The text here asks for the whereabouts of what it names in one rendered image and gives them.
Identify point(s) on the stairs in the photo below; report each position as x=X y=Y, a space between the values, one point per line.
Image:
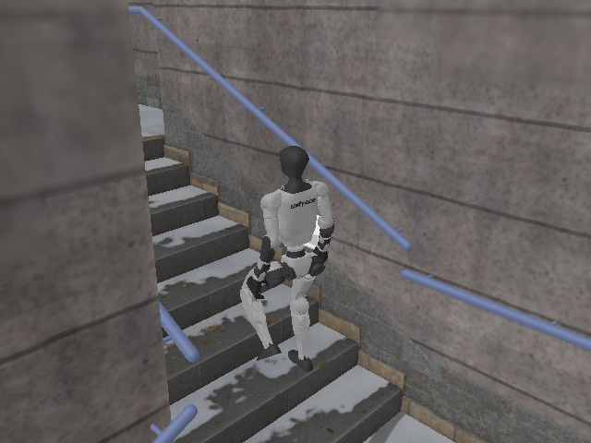
x=201 y=261

